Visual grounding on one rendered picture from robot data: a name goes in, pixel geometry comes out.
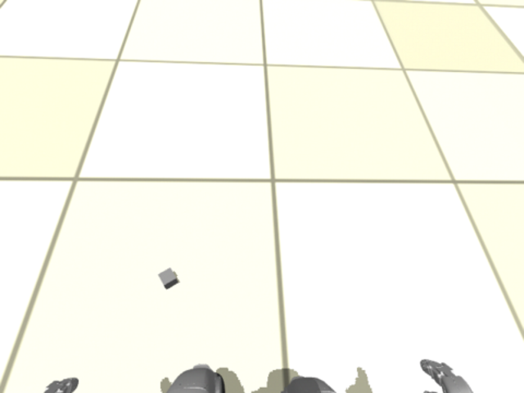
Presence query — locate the cube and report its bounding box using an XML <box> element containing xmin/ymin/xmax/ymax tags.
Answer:
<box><xmin>158</xmin><ymin>268</ymin><xmax>178</xmax><ymax>290</ymax></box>

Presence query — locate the right robot hand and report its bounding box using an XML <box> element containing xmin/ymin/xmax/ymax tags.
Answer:
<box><xmin>420</xmin><ymin>359</ymin><xmax>473</xmax><ymax>393</ymax></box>

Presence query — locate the left robot hand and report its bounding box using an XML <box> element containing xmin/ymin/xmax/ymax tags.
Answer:
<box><xmin>44</xmin><ymin>377</ymin><xmax>79</xmax><ymax>393</ymax></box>

